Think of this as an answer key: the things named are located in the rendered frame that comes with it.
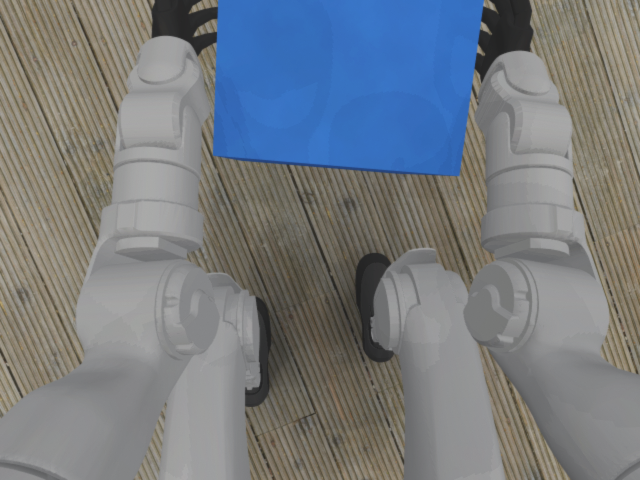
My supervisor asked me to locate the robot right thigh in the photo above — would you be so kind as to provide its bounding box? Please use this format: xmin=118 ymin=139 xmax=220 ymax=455
xmin=377 ymin=263 xmax=505 ymax=480

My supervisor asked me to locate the robot right hand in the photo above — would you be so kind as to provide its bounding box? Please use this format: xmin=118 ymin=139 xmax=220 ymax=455
xmin=475 ymin=0 xmax=534 ymax=84

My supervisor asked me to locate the right robot upper arm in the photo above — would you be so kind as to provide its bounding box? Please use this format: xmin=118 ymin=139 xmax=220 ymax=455
xmin=463 ymin=257 xmax=640 ymax=480

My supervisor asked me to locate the carton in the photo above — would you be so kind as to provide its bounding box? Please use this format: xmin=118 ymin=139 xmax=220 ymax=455
xmin=213 ymin=0 xmax=484 ymax=176

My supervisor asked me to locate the left robot forearm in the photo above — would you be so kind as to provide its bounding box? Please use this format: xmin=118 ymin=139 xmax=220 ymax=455
xmin=75 ymin=36 xmax=210 ymax=343

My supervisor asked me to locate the right robot forearm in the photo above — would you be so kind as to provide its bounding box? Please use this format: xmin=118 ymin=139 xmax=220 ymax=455
xmin=474 ymin=51 xmax=609 ymax=326

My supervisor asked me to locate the left robot upper arm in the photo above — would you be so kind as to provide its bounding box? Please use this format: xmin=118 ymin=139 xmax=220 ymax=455
xmin=0 ymin=259 xmax=220 ymax=480

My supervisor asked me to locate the left robot foot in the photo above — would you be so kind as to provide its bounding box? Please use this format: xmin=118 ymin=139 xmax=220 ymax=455
xmin=245 ymin=296 xmax=271 ymax=407

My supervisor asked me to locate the robot left hand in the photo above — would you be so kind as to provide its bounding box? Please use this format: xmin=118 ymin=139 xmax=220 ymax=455
xmin=151 ymin=0 xmax=218 ymax=57

